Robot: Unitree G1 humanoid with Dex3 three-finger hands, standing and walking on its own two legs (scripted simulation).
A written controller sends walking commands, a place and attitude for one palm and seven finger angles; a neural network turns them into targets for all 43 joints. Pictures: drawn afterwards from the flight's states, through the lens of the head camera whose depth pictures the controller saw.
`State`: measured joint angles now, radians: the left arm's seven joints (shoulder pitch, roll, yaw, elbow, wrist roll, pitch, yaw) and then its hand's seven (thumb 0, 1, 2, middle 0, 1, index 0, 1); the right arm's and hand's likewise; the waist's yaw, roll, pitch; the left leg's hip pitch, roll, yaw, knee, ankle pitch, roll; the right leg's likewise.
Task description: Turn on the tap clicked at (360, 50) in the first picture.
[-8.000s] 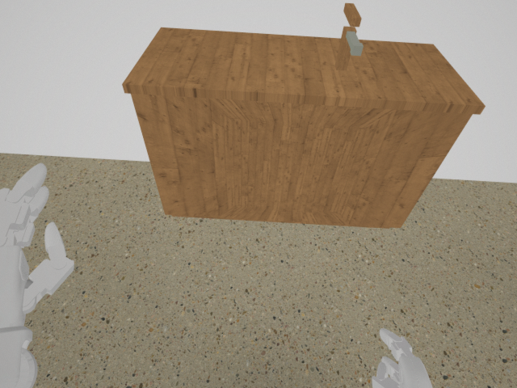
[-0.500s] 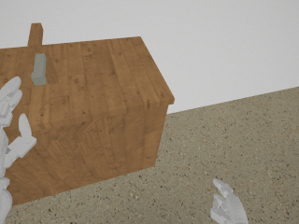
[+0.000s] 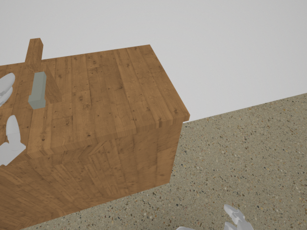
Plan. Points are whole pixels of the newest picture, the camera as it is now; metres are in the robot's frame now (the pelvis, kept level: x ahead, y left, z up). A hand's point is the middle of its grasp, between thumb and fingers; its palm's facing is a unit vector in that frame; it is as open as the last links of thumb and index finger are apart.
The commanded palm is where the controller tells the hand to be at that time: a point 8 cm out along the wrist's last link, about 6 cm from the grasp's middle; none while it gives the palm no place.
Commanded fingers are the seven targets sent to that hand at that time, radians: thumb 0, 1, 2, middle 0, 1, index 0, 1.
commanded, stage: shuffle to correct the standing spot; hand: left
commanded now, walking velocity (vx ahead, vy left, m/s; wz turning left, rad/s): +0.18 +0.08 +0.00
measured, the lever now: (37, 101) +0.39 +0.31 +0.13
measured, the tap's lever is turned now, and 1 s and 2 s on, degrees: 0 0 0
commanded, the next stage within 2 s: come to a stop and stand still in 0.28 s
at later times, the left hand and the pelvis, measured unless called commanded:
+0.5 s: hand (7, 115) +0.28 +0.28 +0.21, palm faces +0.43 -0.78 -0.45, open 7.4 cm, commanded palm +0.23 +0.30 +0.20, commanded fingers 0.00 0.90 0.90 -0.20 -0.30 -0.20 -0.30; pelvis +0.06 +0.03 +0.01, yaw -2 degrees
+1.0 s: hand (22, 116) +0.29 +0.27 +0.19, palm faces +0.37 -0.84 -0.40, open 7.4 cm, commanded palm +0.25 +0.31 +0.20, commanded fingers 0.00 0.90 0.90 -0.20 -0.30 -0.20 -0.30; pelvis +0.07 +0.03 +0.03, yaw -3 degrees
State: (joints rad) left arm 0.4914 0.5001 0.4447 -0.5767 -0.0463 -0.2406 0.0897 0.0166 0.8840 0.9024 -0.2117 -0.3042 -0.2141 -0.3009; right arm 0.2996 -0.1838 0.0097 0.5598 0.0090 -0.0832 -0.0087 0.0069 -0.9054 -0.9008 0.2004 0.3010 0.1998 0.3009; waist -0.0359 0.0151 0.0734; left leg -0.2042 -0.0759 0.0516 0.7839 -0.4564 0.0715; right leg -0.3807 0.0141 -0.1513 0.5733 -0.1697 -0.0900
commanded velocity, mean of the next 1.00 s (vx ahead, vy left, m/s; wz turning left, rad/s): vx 0.01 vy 0.00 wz -0.02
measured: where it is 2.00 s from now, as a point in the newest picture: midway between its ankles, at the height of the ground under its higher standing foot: outside the picture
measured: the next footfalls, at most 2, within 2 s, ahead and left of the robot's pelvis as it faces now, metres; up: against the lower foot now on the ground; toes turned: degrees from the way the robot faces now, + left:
left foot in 0.24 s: +0.13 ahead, +0.14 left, +0.00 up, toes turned +0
right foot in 0.50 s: +0.10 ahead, -0.08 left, +0.00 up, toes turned -1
